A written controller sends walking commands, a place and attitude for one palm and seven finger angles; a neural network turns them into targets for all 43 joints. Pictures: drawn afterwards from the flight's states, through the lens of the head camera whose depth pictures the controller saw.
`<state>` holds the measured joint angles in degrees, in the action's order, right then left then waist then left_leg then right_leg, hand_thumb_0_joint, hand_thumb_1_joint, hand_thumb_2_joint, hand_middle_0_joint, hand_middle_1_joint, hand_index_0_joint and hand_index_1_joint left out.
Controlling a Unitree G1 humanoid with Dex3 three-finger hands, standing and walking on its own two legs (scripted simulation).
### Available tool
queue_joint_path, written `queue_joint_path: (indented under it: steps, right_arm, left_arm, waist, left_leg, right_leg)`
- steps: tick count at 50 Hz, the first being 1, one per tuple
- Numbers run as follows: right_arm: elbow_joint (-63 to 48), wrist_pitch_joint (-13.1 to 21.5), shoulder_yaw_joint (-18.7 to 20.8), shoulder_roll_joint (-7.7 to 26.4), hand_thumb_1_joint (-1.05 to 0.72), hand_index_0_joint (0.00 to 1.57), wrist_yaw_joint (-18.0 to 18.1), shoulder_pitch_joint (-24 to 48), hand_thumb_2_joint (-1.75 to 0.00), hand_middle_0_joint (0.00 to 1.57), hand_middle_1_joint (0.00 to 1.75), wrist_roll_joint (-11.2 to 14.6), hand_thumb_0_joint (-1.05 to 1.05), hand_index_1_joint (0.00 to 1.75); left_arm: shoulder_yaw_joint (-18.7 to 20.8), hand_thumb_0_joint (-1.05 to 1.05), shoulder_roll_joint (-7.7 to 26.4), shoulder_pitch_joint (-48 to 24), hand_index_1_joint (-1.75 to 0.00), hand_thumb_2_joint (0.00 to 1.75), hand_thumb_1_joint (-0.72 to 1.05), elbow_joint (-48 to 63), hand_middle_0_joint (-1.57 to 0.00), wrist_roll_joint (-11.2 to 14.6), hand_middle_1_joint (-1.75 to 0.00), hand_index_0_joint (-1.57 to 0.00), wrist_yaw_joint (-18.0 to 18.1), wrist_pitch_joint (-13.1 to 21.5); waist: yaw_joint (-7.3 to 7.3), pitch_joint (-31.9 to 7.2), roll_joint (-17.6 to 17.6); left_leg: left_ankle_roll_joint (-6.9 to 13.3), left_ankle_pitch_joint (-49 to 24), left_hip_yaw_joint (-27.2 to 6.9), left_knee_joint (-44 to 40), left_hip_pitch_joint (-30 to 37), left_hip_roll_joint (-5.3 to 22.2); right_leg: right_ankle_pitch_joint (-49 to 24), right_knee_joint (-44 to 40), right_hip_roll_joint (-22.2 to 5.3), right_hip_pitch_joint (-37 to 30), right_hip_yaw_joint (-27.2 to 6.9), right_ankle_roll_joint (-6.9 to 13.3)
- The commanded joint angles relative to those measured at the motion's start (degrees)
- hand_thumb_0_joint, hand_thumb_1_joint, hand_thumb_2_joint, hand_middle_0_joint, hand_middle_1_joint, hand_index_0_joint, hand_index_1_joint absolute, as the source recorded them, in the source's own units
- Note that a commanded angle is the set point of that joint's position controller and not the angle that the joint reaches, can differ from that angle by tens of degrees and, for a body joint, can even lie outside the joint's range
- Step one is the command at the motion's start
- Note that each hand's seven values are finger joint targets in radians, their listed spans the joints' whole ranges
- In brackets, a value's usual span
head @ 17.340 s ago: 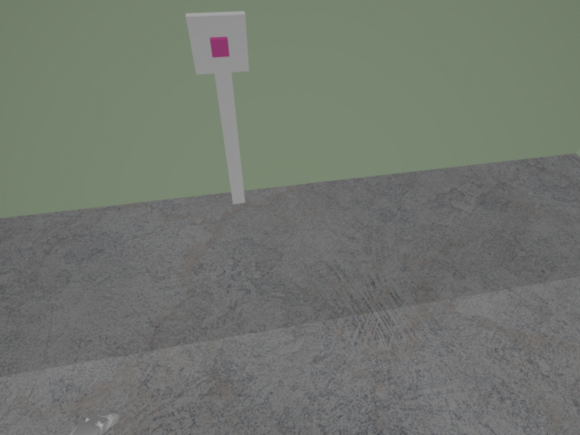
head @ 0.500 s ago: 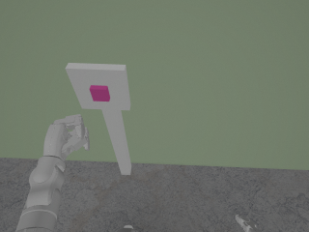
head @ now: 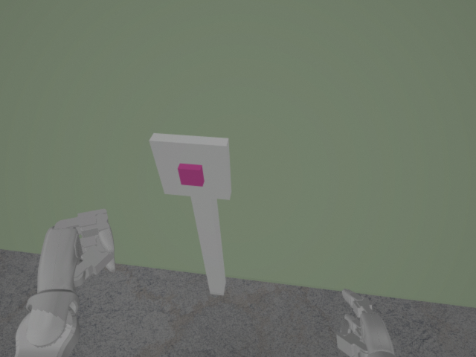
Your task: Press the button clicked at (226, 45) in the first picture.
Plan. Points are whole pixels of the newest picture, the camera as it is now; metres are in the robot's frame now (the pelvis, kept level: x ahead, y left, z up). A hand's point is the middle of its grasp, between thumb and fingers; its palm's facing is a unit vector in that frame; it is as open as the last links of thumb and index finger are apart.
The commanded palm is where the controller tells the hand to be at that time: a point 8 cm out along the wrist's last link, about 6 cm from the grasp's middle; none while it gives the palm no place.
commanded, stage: draw the hand back to the body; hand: left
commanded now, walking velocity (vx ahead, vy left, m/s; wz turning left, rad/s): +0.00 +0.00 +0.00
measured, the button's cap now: (191, 174) +0.52 +0.17 +0.00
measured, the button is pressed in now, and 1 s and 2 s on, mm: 0 0 0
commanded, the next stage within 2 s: step back with the hand held close in 0.56 s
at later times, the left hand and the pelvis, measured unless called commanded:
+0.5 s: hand (85, 260) +0.19 +0.21 +0.16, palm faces +0.40 -0.83 -0.38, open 3.1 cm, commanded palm +0.14 +0.26 +0.18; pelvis +0.01 -0.02 +0.01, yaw +0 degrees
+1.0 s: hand (86, 265) +0.19 +0.22 +0.15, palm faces +0.26 -0.84 -0.48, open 3.1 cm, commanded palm +0.13 +0.27 +0.18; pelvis -0.01 -0.01 +0.00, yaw -1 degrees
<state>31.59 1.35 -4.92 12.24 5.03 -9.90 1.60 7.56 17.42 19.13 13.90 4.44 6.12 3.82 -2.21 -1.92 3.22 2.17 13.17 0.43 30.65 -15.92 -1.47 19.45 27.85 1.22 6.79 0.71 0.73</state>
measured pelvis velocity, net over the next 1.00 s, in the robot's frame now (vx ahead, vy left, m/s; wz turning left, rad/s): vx -0.01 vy -0.01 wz -0.02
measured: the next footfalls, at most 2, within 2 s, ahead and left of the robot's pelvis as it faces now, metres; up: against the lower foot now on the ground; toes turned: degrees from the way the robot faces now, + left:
right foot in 1.96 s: -0.23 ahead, -0.08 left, +0.00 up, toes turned -6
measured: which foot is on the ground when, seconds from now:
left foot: down 0.00-1.00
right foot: down 0.00-1.00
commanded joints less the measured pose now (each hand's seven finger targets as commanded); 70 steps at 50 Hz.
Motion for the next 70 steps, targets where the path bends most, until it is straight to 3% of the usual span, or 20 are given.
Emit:
queue_joint_path:
  steps: [1, 3, 9, 14, 17, 18, 27, 33, 34, 35, 36, 40, 43, 48, 50, 55, 60, 64, 68, 70]
  right_arm:
    - [-8.46, 3.05, 3.46, 6.7, -0.9, 0.2, 0.2, 6.76, -0.9, 0.2, 0.3, -0.65, 0.0, 0.3]
    - [-8.03, 3.28, 3.75, 6.95, -0.9, 0.2, -0.07, 7.13, -0.9, 0.2, 0.3, -0.93, 0.0, 0.3]
    - [-8.02, 4.12, 4.06, 6.45, -0.9, 0.2, -0.5, 7.34, -0.9, 0.2, 0.3, -1.08, 0.0, 0.3]
    - [-7.96, 5.14, 4.49, 6.18, -0.9, 0.2, -0.48, 7.2, -0.9, 0.2, 0.3, -1.04, 0.0, 0.3]
    - [-7.18, 4.77, 5.04, 6.42, -0.9, 0.2, -0.53, 6.68, -0.9, 0.2, 0.3, -1.03, 0.0, 0.3]
    - [-6.91, 4.79, 5.3, 6.57, -0.9, 0.2, -0.38, 6.88, -0.9, 0.2, 0.3, -1.09, 0.0, 0.3]
    - [-7.21, 5.38, 5.04, 6.02, -0.9, 0.2, 0.68, 7.59, -0.9, 0.2, 0.3, -1.32, 0.0, 0.3]
    - [-6.48, 5.56, 5.32, 5.94, -0.9, 0.2, 0.74, 7.92, -0.9, 0.2, 0.3, -1.31, 0.0, 0.3]
    - [-6.16, 5.13, 5.07, 5.98, -0.9, 0.2, 0.77, 7.48, -0.9, 0.2, 0.3, -1.28, 0.0, 0.3]
    - [-7.53, 3.26, 6.22, 8.06, -0.9, 0.2, 0.12, 5.06, -0.9, 0.2, 0.3, -1.2, 0.0, 0.3]
    - [-6.23, 2.09, 6.18, 6.84, -0.9, 0.2, -0.08, 5.73, -0.9, 0.2, 0.3, -1.54, 0.0, 0.3]
    - [-8.01, -0.6, 6.91, 7.28, -0.9, 0.2, -0.6, 5.8, -0.9, 0.2, 0.3, -1.13, 0.0, 0.3]
    - [-9.34, -1.66, 7.19, 7.73, -0.9, 0.2, -0.39, 6.34, -0.9, 0.2, 0.3, -0.85, 0.0, 0.3]
    - [-10.89, -2.81, 7.4, 7.55, -0.9, 0.2, -0.01, 6.28, -0.9, 0.2, 0.3, -0.69, 0.0, 0.3]
    - [-11.26, -2.95, 7.51, 7.4, -0.9, 0.2, -0.05, 5.66, -0.9, 0.2, 0.3, -0.56, 0.0, 0.3]
    - [-10.88, -2.62, 7.86, 7.74, -0.9, 0.2, -0.19, 5.22, -0.9, 0.2, 0.3, -0.57, 0.0, 0.3]
    - [-10.94, -0.97, 7.67, 8.58, -0.9, 0.2, -0.05, 5.52, -0.9, 0.2, 0.3, -0.75, 0.0, 0.3]
    - [-11.16, 0.59, 7.59, 9.18, -0.9, 0.2, 0.49, 5.77, -0.9, 0.2, 0.3, -1.34, 0.0, 0.3]
    - [-10.97, 1.89, 8.04, 8.98, -0.9, 0.2, 0.17, 4.97, -0.9, 0.2, 0.3, -1.46, 0.0, 0.3]
    - [-10.57, 2.37, 7.95, 8.11, -0.9, 0.2, -0.18, 4.01, -0.9, 0.2, 0.3, -1.65, 0.0, 0.3]
  left_arm:
    - [6.95, 0.0, 8.35, -3.73, -1.5, 0.9, 0.9, 16.65, -1.3, 0.07, -1.5, -1.3, 0.65, 2.91]
    - [9.18, 0.0, 9.66, 0.03, -1.5, 0.9, 0.9, 17.57, -1.3, 0.14, -1.5, -1.3, 0.55, 2.72]
    - [12.91, 0.0, 11.35, 4.73, -1.5, 0.9, 0.9, 25.04, -1.3, 0.15, -1.5, -1.3, 0.55, 3.34]
    - [16.47, 0.0, 12.81, 10.37, -1.5, 0.9, 0.9, 28.41, -1.3, 0.49, -1.5, -1.3, 0.72, 4.25]
    - [14.11, 0.0, 9.6, 10.61, -1.5, 0.9, 0.9, 24.16, -1.3, 0.4, -1.5, -1.3, 0.26, 3.73]
    - [13.48, 0.0, 8.68, 10.78, -1.5, 0.9, 0.9, 22.51, -1.3, 0.48, -1.5, -1.3, 0.09, 3.44]
    - [15.36, 0.0, 11.95, 7.52, -1.5, 0.9, 0.9, 27.01, -1.3, 0.17, -1.5, -1.3, 0.85, 4.88]
    - [15.74, 0.0, 11.32, 10.04, -1.5, 0.9, 0.9, 24.17, -1.3, 0.52, -1.5, -1.3, 0.55, 4.6]
    - [14.39, 0.0, 10.35, 7.33, -1.5, 0.9, 0.9, 22.73, -1.3, 0.56, -1.5, -1.3, 0.46, 4.43]
    - [22.44, 0.0, 18.19, 2.49, -1.5, 0.9, 0.9, 25.97, -1.3, -0.46, -1.5, -1.3, 1.02, 6.61]
    - [19.27, 0.0, 13.91, 7.61, -1.5, 0.9, 0.9, 20.2, -1.3, -0.6, -1.5, -1.3, 0.56, 6.64]
    - [16.67, 0.0, 11.61, 12.15, -1.5, 0.9, 0.9, 20.92, -1.3, -0.87, -1.5, -1.3, -0.07, 6.99]
    - [17.45, 0.0, 12.93, 13.5, -1.5, 0.9, 0.9, 26.35, -1.3, -0.83, -1.5, -1.3, 0.29, 7.15]
    - [21.2, 0.0, 16.83, 15.96, -1.5, 0.9, 0.9, 31.52, -1.3, -0.4, -1.5, -1.3, 1.48, 7.38]
    - [21.35, 0.0, 16.27, 17.68, -1.5, 0.9, 0.9, 31.39, -1.3, -0.14, -1.5, -1.3, 1.83, 7.54]
    - [21.07, 0.0, 14.92, 20.15, -1.5, 0.9, 0.9, 28.57, -1.3, 0.21, -1.5, -1.3, 2.15, 7.89]
    - [19.69, 0.0, 13.76, 18.82, -1.5, 0.9, 0.9, 28.98, -1.3, -0.52, -1.5, -1.3, 2.44, 9.18]
    - [20.67, 0.0, 13.96, 17.05, -1.5, 0.9, 0.9, 30.74, -1.3, -2.15, -1.5, -1.3, 2.71, 10.17]
    - [22.15, 0.0, 15.42, 15.98, -1.5, 0.9, 0.9, 33.54, -1.3, -2.53, -1.5, -1.3, 2.9, 10.77]
    - [21.5, 0.0, 14.87, 16.92, -1.5, 0.9, 0.9, 33.89, -1.3, -2.25, -1.5, -1.3, 3.04, 11.15]
  waist:
    - [0.13, -4.12, -0.49]
    - [-0.47, -3.34, -2.19]
    - [-1.04, -3.78, 1.99]
    - [-1.6, -3.31, -0.45]
    - [-0.86, -0.16, -1.9]
    - [-0.65, 1.83, -4.72]
    - [-1.71, -2.86, 0.25]
    - [-1.72, 0.65, -1.82]
    - [-0.97, 1.53, -1.81]
    - [1.12, 5.25, -3.07]
    - [1.48, 4.5, -6.39]
    - [1.76, -1.14, -4.97]
    - [1.62, -5.66, -0.8]
    - [1.4, -8.89, -1.1]
    - [1.58, -8.7, -0.36]
    - [1.99, -6.35, 0.88]
    - [2.53, -1.97, 1.74]
    - [1.9, -0.78, 6.28]
    - [1.9, -2.97, 4.32]
    - [2.33, -2.56, 1.32]
  left_leg:
    - [-0.65, -8.75, -3.3, -7.38, 13.01, 3.15]
    - [-0.5, -10.05, -2.63, -7.32, 12.81, 3.0]
    - [-0.34, -13.22, -1.76, -7.1, 13.92, 2.56]
    - [-0.14, -15.5, -1.08, -5.96, 13.88, 2.41]
    - [0.1, -13.76, -0.61, -6.27, 13.83, 2.43]
    - [0.29, -13.2, -0.44, -6.15, 13.5, 2.42]
    - [0.71, -13.55, 0.05, -5.48, 14.61, 1.62]
    - [0.48, -13.39, 0.38, -5.64, 13.73, 1.82]
    - [0.55, -12.61, 0.32, -6.06, 13.53, 1.71]
    - [1.48, -10.36, -1.18, -2.14, 10.43, 2.68]
    - [1.29, -10.18, -1.13, -0.77, 9.84, 2.55]
    - [1.27, -15.62, -0.42, -1.52, 10.34, 3.05]
    - [1.67, -21.98, -0.46, -2.54, 13.08, 4.02]
    - [1.41, -25.65, -1.69, -2.99, 11.46, 5.15]
    - [1.27, -25.72, -2.7, -3.46, 9.05, 5.66]
    - [1.15, -17.59, -4.79, -6.28, 4.3, 6.91]
    - [1.85, 7.66, -8.58, -13.09, -7.04, 8.15]
    - [3.85, 24.74, -13.64, -20.83, -21.94, 11.23]
    - [2.96, 24.3, -11.07, -16.83, -21.16, 9.56]
    - [1.32, 20.02, -8.14, -10.54, -15.29, 6.56]
  right_leg:
    - [-12.8, -7.0, -0.42, 5.21, 0.49, 0.94]
    - [-14.12, -8.23, -0.2, 4.34, 0.38, 0.76]
    - [-17.21, -8.43, -0.95, 2.13, 0.12, 0.64]
    - [-20.62, -8.65, -1.08, 1.9, 0.16, 0.31]
    - [-19.26, -9.37, -1.01, 4.16, 0.14, -0.11]
    - [-19.06, -10.56, -0.77, 5.34, 0.01, -0.36]
    - [-20.96, -9.83, -2.0, 2.57, -1.18, -0.36]
    - [-21.81, -11.3, -1.66, 3.79, -1.47, -0.65]
    - [-20.9, -10.83, -1.9, 3.83, -1.29, -0.7]
    - [-23.18, -14.05, -4.85, 10.43, -6.07, -3.1]
    - [-25.63, -13.9, -5.95, 10.02, -4.79, -3.48]
    - [-32.71, -9.65, -6.01, 6.52, -2.76, -5.11]
    - [-31.82, -7.55, -4.9, 5.95, -2.19, -5.41]
    - [-29.91, -4.91, -3.99, 4.38, -1.9, -3.97]
    - [-27.38, -3.78, -3.61, 3.67, -1.84, -3.05]
    - [-17.33, -3.43, -2.5, 5.12, -1.73, -1.93]
    - [-4.38, -2.73, -1.21, 3.71, -2.17, -1.09]
    - [-1.5, 5.56, 1.75, -6.29, -1.03, -1.05]
    - [1.24, 3.73, 1.25, -4.77, -2.62, -0.02]
    - [6.13, -2.23, -1.6, 3.36, -6.27, 1.57]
